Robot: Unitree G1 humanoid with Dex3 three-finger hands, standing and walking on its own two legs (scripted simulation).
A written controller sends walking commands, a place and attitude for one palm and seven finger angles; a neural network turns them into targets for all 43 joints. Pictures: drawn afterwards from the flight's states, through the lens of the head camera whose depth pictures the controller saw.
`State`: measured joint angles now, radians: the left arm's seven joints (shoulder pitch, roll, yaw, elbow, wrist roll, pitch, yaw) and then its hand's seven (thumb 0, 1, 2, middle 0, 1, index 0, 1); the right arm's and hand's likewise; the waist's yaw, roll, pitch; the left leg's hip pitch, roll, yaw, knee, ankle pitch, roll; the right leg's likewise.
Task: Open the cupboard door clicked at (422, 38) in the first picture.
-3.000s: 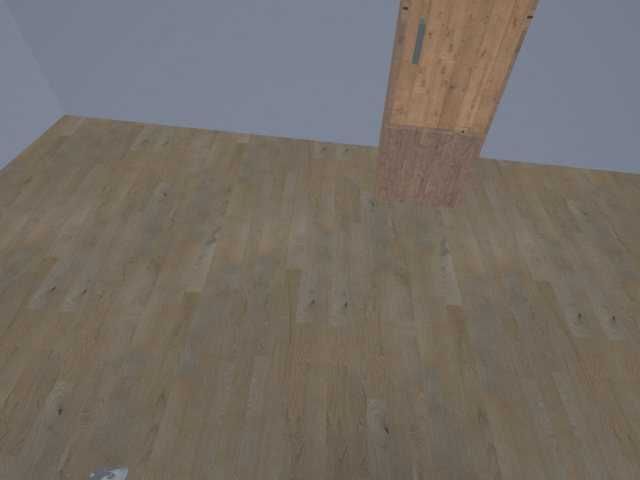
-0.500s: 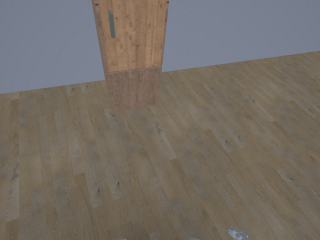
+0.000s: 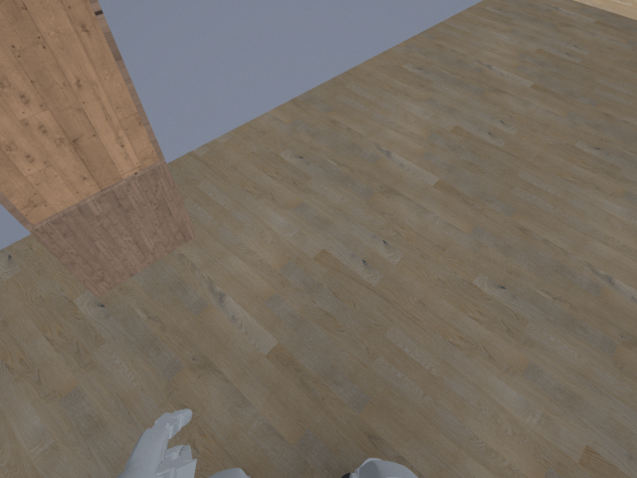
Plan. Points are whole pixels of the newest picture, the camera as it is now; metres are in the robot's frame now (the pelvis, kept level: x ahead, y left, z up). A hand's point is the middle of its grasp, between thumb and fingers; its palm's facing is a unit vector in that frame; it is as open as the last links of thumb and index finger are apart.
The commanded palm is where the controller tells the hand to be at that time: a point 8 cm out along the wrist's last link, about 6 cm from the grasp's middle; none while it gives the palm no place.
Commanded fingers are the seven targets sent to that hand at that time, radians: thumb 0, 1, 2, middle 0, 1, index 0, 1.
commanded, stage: walk to a spot facing it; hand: left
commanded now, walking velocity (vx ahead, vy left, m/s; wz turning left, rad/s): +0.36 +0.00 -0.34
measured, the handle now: out of the picture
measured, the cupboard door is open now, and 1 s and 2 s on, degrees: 0 0 0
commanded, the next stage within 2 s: turn to face it in 0.54 s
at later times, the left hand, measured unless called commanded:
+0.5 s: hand (157, 394) +0.26 +0.25 -0.17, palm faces -0.14 -0.98 -0.17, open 7.4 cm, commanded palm none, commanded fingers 0.00 0.90 0.90 -0.20 -0.30 -0.20 -0.30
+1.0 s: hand (250, 274) +0.46 +0.12 -0.14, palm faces -0.28 -0.94 -0.18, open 7.4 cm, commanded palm none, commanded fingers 0.00 0.90 0.90 -0.20 -0.30 -0.20 -0.30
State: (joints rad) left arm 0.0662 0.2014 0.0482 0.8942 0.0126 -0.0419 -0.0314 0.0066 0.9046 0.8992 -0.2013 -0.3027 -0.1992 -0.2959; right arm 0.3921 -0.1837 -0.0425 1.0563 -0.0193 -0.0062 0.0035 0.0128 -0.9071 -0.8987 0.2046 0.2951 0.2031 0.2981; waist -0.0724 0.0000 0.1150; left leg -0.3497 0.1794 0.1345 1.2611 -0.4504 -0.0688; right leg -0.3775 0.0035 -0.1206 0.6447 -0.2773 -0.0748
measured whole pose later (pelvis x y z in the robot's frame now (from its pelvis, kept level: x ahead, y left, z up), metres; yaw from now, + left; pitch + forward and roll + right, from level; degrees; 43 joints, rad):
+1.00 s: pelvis +0.28 +0.01 +0.01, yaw -14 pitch -1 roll +0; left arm 0.07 0.13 0.02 0.96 0.03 0.00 0.03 0.01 0.90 0.90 -0.20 -0.30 -0.20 -0.30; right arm 0.32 -0.14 -0.05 1.06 -0.01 0.06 0.00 0.01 -0.91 -0.90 0.20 0.29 0.20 0.30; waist -0.07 0.01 0.06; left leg -0.40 0.09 0.10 1.01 -0.51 -0.06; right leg -0.27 -0.11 -0.23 0.57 -0.27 -0.01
